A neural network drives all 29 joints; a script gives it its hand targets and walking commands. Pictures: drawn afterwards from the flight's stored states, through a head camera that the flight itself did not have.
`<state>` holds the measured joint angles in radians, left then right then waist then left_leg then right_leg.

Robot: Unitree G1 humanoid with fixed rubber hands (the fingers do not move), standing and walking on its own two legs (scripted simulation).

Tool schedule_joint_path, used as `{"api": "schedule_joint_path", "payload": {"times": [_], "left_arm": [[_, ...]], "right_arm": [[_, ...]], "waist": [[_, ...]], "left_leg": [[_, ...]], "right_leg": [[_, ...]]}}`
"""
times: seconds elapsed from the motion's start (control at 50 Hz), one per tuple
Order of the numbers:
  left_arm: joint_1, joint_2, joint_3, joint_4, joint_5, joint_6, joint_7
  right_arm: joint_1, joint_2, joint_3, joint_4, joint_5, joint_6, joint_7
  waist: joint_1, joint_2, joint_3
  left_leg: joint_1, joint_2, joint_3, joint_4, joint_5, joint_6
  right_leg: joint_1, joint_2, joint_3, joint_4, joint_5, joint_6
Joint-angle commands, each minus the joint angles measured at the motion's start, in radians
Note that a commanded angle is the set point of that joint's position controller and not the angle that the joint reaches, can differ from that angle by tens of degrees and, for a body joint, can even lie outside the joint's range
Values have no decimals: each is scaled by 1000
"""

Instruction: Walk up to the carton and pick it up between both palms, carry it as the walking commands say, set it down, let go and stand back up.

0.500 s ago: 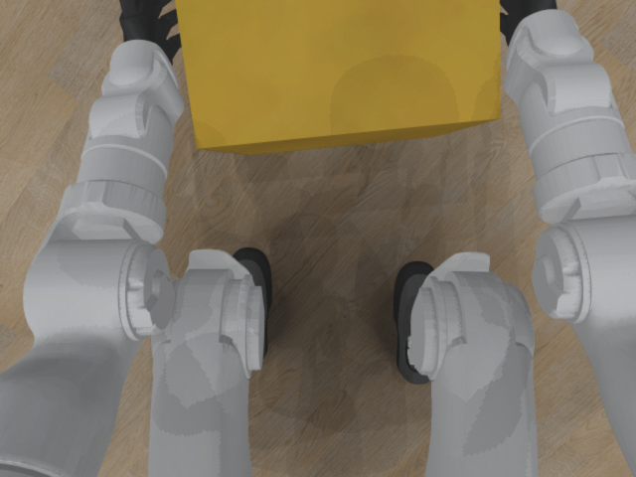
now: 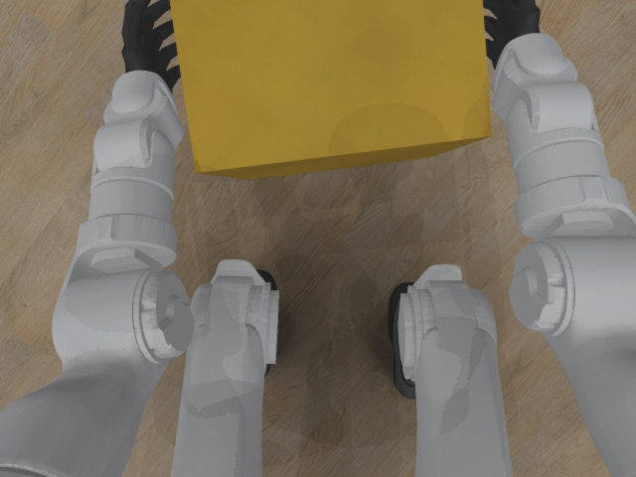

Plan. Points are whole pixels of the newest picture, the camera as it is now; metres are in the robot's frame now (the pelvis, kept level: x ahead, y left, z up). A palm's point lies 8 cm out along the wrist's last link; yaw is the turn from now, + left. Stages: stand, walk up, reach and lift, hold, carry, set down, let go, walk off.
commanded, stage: reach and lift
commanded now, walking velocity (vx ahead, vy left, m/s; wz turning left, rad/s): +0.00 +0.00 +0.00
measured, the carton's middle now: (325, 43) +0.58 +0.01 -0.19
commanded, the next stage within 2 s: none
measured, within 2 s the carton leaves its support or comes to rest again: neither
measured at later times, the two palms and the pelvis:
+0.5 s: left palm (114, 69) +0.50 +0.20 -0.05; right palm (546, 27) +0.53 -0.17 -0.06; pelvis +0.00 +0.00 +0.05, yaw -1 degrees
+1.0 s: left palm (56, 52) +0.49 +0.19 +0.02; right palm out of the picture +0.52 -0.17 +0.02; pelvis +0.01 +0.00 +0.10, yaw -1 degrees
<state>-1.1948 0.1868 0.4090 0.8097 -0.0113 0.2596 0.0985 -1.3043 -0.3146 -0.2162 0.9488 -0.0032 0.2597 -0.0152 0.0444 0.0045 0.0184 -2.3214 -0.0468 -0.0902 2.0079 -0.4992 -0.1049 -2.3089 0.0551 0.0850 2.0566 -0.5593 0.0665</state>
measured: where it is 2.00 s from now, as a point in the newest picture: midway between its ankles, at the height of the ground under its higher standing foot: (331, 351)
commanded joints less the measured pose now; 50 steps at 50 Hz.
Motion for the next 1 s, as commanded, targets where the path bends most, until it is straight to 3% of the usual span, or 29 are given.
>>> {"api": "schedule_joint_path", "payload": {"times": [0.0, 0.18, 0.56, 0.98], "left_arm": [[-647, -889, -434, -137, -92, -9, -289], [-620, -927, -474, -206, -102, 17, -303], [-547, -1002, -433, -198, -43, 89, -338], [-438, -1077, -457, -221, -25, 121, -360]], "right_arm": [[-534, 963, 321, -170, 98, -21, 264], [-508, 1014, 356, -234, 111, 3, 267], [-443, 1061, 293, -211, 52, 62, 302], [-336, 1123, 293, -229, 25, 92, 336]], "waist": [[14, -63, -1164], [19, -73, -1303], [15, -59, -1269], [10, -57, -1284]], "left_leg": [[648, -69, 242, -135, 278, 56], [693, -74, 244, -183, 327, 56], [727, -82, 237, -334, 243, 55], [855, -93, 224, -472, 281, 50]], "right_leg": [[580, 55, -199, -206, 263, -50], [676, 69, -199, -257, 335, -51], [687, 83, -202, -407, 250, -65], [821, 92, -196, -546, 285, -63]]}}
